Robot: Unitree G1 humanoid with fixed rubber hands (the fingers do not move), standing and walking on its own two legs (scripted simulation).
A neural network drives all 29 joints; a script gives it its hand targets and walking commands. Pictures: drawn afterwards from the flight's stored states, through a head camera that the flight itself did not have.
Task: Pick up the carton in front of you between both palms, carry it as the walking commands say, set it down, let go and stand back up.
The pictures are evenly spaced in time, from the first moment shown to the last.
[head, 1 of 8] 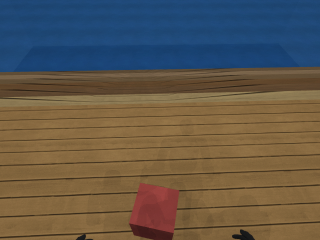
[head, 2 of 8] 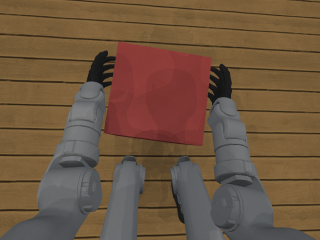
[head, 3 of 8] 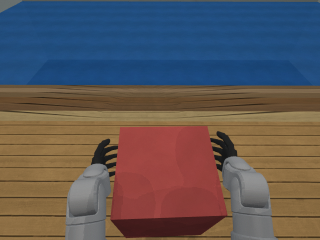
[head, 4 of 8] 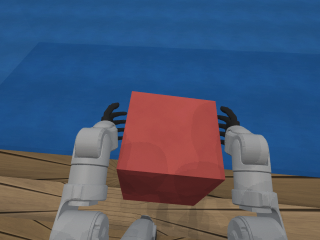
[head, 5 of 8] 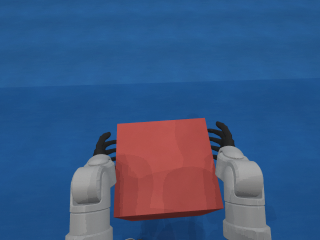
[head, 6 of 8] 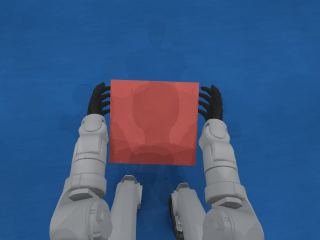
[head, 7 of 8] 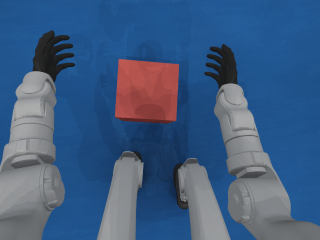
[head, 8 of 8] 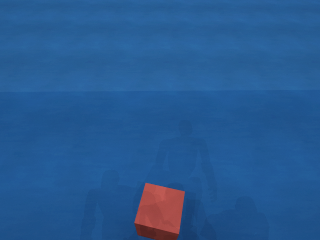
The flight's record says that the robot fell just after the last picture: no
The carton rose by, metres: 0.67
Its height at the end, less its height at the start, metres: -0.89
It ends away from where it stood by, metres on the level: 4.64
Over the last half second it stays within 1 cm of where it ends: yes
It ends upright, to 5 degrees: yes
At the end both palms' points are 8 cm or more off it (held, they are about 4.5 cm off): yes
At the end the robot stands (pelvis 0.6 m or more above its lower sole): yes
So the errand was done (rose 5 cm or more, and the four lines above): yes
